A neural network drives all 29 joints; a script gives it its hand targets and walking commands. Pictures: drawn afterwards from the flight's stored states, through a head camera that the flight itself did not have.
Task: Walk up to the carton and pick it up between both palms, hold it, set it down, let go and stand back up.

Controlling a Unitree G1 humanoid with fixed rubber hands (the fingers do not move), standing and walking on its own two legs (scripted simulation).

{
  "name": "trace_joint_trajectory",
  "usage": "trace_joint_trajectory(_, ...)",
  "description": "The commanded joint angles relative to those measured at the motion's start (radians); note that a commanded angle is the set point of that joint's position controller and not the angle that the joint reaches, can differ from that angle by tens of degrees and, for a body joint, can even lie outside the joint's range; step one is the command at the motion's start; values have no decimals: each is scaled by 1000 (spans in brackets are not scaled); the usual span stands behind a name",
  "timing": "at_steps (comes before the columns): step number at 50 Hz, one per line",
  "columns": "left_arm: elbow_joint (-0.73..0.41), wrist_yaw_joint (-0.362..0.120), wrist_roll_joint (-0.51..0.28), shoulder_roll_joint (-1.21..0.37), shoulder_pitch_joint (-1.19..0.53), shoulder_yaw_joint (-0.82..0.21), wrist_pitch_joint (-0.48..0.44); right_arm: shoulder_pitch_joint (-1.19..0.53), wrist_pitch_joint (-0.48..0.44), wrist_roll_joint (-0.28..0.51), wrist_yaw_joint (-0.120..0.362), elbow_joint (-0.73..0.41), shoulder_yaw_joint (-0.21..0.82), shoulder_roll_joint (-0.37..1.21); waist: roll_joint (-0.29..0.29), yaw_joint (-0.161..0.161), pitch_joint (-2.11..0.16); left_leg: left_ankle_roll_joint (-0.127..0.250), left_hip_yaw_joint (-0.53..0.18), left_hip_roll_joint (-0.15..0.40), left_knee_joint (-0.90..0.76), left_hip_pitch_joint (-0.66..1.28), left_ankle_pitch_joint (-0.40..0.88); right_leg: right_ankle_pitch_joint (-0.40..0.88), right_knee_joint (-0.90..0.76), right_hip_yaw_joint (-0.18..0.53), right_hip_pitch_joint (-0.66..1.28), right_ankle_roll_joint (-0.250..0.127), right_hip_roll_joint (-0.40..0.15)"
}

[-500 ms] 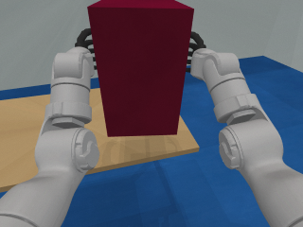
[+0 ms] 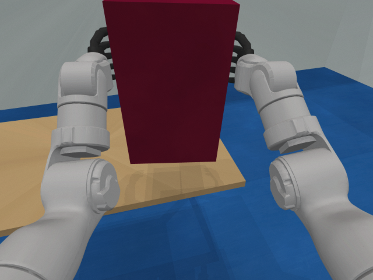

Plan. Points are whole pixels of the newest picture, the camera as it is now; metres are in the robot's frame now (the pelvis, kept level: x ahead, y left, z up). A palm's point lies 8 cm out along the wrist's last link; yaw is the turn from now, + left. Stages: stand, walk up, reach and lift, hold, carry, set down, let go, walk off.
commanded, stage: hold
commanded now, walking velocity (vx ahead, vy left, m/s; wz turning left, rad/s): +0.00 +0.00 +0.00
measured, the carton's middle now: (171, 70) +0.45 +0.00 +0.30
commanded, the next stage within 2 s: none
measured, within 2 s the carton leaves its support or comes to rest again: neither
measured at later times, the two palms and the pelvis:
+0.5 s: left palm (103, 75) +0.38 +0.13 +0.32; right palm (244, 77) +0.37 -0.14 +0.31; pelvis +0.00 +0.00 +0.00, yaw +0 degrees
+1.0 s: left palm (100, 69) +0.38 +0.13 +0.33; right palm (244, 72) +0.37 -0.14 +0.32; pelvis +0.00 +0.00 +0.00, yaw +0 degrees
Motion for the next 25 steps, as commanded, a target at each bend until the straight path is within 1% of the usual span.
trace_joint_trajectory(1, 10, -180, -72, -629, -732, -189, -51, -795, -48, 185, 144, -181, 81, 587, 5, -46, -264, -17, -53, -39, -22, 202, 5, 120, -158, -4, 311, 50, 47)
trace_joint_trajectory(2, -28, -187, -84, -625, -777, -186, -61, -798, -55, 188, 150, -171, 91, 618, -12, -33, -267, -14, -52, -39, -22, 196, 9, 115, -155, 0, 319, 49, 46)
trace_joint_trajectory(3, -16, -192, -84, -631, -769, -190, -62, -864, -64, 198, 149, -250, 104, 614, -35, -28, -294, -11, -54, -38, -13, 198, 30, 133, -155, 2, 327, 53, 49)
trace_joint_trajectory(4, -95, -191, -108, -646, -819, -237, -71, -866, -67, 211, 150, -268, 122, 644, -11, -38, -352, -15, -53, -44, -13, 203, 47, 165, -139, -2, 355, 52, 48)
trace_joint_trajectory(5, -167, -187, -153, -664, -861, -279, -80, -928, -80, 240, 150, -356, 146, 665, -13, -42, -422, -18, -54, -48, 6, 212, 111, 227, -127, -6, 371, 56, 58)
trace_joint_trajectory(6, -156, -179, -160, -650, -880, -266, -84, -941, -74, 249, 148, -345, 154, 675, -15, -22, -423, -12, -50, -54, 14, 216, 105, 211, -130, 2, 357, 60, 55)
trace_joint_trajectory(7, -202, -170, -199, -687, -925, -312, -96, -973, -85, 263, 154, -399, 175, 684, 12, -29, -489, -22, -53, -56, 21, 216, 114, 208, -120, -1, 355, 50, 67)
trace_joint_trajectory(8, -214, -159, -222, -697, -975, -340, -98, -1027, -88, 262, 156, -429, 179, 693, 10, -35, -514, -23, -56, -53, 29, 220, 124, 210, -117, -6, 350, 51, 68)
trace_joint_trajectory(9, -214, -150, -236, -700, -957, -346, -100, -980, -85, 252, 158, -387, 165, 702, 19, -40, -498, -25, -54, -54, 35, 219, 138, 217, -124, -3, 332, 45, 67)
trace_joint_trajectory(10, -169, -150, -217, -687, -944, -331, -92, -952, -79, 242, 156, -338, 149, 680, 41, -43, -460, -26, -54, -50, 29, 215, 97, 184, -130, 5, 317, 44, 60)
trace_joint_trajectory(11, -138, -149, -220, -693, -929, -327, -89, -977, -81, 236, 161, -343, 146, 684, 20, -31, -442, -22, -53, -47, 22, 201, 65, 148, -137, 2, 299, 43, 61)
trace_joint_trajectory(12, -86, -150, -206, -697, -918, -305, -90, -962, -77, 220, 159, -301, 116, 667, 27, -45, -411, -22, -50, -47, 8, 180, 26, 109, -145, 2, 294, 42, 55)
trace_joint_trajectory(13, -81, -149, -182, -669, -932, -267, -93, -931, -71, 201, 165, -244, 106, 679, 16, -27, -369, -18, -47, -44, -6, 176, 5, 87, -153, 0, 273, 48, 47)
trace_joint_trajectory(14, -29, -152, -152, -654, -886, -241, -87, -940, -73, 189, 167, -223, 95, 673, 12, -17, -341, -10, -44, -45, -21, 166, -25, 46, -164, 0, 257, 51, 42)
trace_joint_trajectory(15, -36, -156, -145, -655, -878, -222, -92, -925, -77, 186, 172, -226, 107, 686, -36, -5, -344, -7, -44, -41, -19, 173, -9, 51, -156, -6, 275, 55, 47)
trace_joint_trajectory(16, 2, -160, -131, -644, -851, -205, -86, -923, -75, 178, 169, -222, 89, 649, -31, -23, -302, -7, -53, -37, -24, 168, -19, 51, -163, -4, 261, 50, 44)
trace_joint_trajectory(17, -41, -162, -127, -652, -870, -226, -91, -889, -75, 183, 168, -193, 92, 659, 1, -32, -311, -18, -48, -34, -28, 169, -16, 53, -154, -14, 287, 51, 50)
trace_joint_trajectory(18, -36, -164, -126, -645, -873, -223, -90, -905, -76, 193, 169, -202, 96, 659, -2, -18, -311, -11, -53, -34, -33, 153, -23, 47, -154, -10, 289, 46, 51)
trace_joint_trajectory(19, -67, -161, -142, -663, -896, -235, -98, -938, -86, 204, 170, -253, 112, 675, -19, -15, -373, -11, -51, -35, -22, 172, 20, 87, -149, -5, 306, 48, 52)
trace_joint_trajectory(20, -54, -159, -148, -649, -890, -233, -96, -958, -88, 205, 172, -273, 113, 661, -11, -17, -341, -10, -50, -35, -24, 166, -2, 62, -156, -8, 286, 47, 57)
trace_joint_trajectory(21, -86, -154, -173, -672, -936, -247, -110, -1013, -96, 221, 174, -312, 127, 686, -16, -4, -420, -2, -45, -44, -16, 165, 12, 65, -147, -4, 302, 50, 58)
trace_joint_trajectory(22, -131, -146, -209, -681, -966, -280, -119, -1040, -107, 227, 175, -363, 140, 711, -19, -10, -463, -9, -49, -47, 3, 167, 44, 108, -139, -2, 320, 47, 56)
trace_joint_trajectory(23, -145, -141, -224, -680, -971, -288, -119, -1015, -103, 220, 171, -331, 132, 703, -11, -14, -452, -12, -47, -47, 13, 183, 86, 153, -134, 0, 311, 47, 59)
trace_joint_trajectory(24, -151, -134, -231, -708, -965, -321, -115, -1049, -108, 233, 169, -391, 143, 695, 19, -22, -494, -21, -51, -49, 13, 196, 96, 160, -129, -9, 305, 45, 65)
trace_joint_trajectory(25, -168, -130, -237, -695, -989, -325, -117, -1002, -95, 238, 166, -359, 144, 692, 25, -42, -479, -20, -47, -55, 18, 199, 88, 170, -133, -6, 302, 49, 60)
